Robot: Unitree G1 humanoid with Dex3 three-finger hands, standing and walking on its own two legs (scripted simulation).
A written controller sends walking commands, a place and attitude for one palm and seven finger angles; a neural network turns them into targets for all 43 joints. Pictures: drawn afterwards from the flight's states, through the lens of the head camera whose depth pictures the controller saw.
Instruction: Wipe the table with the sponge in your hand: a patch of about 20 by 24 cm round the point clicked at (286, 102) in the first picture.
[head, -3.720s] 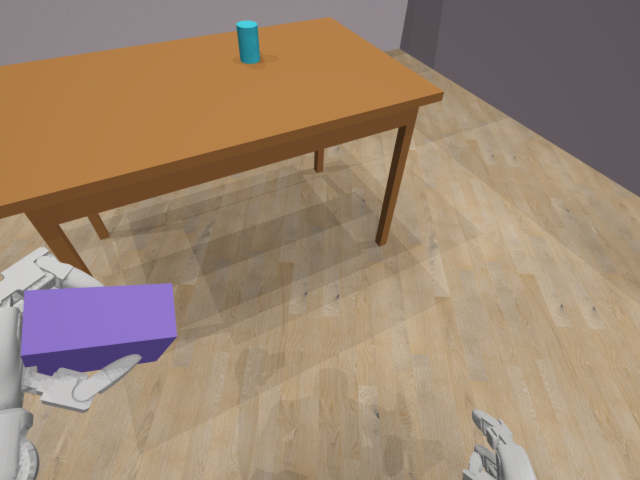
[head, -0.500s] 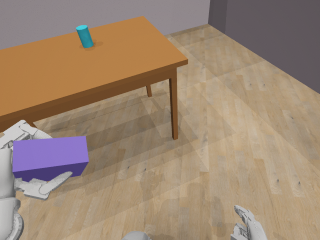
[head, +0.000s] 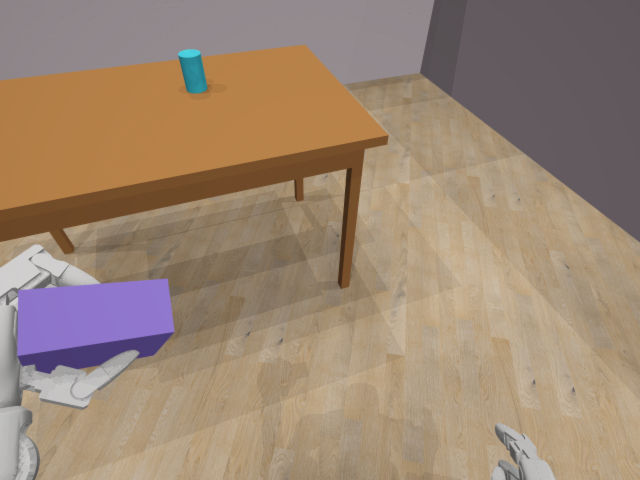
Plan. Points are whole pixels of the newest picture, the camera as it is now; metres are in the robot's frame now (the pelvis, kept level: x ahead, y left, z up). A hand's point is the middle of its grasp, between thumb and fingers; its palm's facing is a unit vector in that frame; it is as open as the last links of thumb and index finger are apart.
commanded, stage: take the last steps up to it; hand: left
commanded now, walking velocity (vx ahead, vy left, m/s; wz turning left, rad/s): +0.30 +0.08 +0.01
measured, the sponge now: (118, 325) +0.22 +0.21 +0.15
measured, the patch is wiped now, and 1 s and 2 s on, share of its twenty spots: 0.00 0.00 0.00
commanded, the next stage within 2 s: none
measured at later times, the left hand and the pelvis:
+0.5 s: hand (139, 264) +0.30 +0.23 +0.15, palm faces +0.35 -0.81 -0.47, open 9.5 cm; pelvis +0.06 +0.00 -0.02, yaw +0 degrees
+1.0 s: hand (151, 179) +0.41 +0.25 +0.18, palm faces +0.36 -0.82 -0.43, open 9.5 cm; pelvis +0.19 +0.02 -0.01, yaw -1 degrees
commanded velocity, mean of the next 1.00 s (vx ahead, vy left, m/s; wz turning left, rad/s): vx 0.30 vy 0.06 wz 0.02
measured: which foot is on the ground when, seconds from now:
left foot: up 0.00-0.02, down 0.04-0.40, up 0.42-0.72, down 0.74-1.00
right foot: down 0.00-0.04, up 0.06-0.36, down 0.38-0.74, up 0.76-1.00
